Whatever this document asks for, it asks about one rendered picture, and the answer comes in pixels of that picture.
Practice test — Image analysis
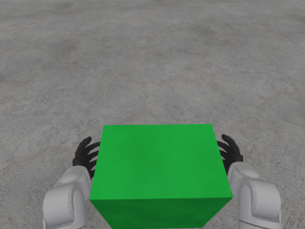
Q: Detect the carton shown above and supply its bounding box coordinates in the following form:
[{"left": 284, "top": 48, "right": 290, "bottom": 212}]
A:
[{"left": 90, "top": 124, "right": 233, "bottom": 229}]

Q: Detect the left robot hand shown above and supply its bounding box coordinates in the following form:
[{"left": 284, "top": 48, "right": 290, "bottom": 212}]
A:
[{"left": 72, "top": 136, "right": 101, "bottom": 180}]

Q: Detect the robot right forearm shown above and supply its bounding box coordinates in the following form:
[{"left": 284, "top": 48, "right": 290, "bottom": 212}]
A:
[{"left": 227, "top": 161, "right": 282, "bottom": 229}]

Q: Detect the robot left forearm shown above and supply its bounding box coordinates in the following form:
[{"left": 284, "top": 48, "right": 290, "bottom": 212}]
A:
[{"left": 42, "top": 165, "right": 92, "bottom": 229}]

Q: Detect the right robot hand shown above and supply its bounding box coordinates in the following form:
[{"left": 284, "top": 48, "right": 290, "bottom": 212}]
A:
[{"left": 216, "top": 134, "right": 243, "bottom": 176}]

